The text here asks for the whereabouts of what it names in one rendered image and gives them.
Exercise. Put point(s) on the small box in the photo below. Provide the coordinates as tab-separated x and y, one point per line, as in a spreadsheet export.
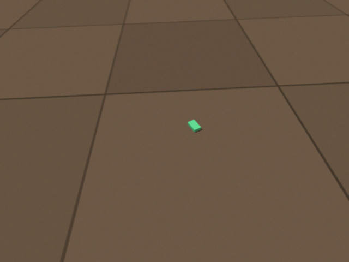
194	125

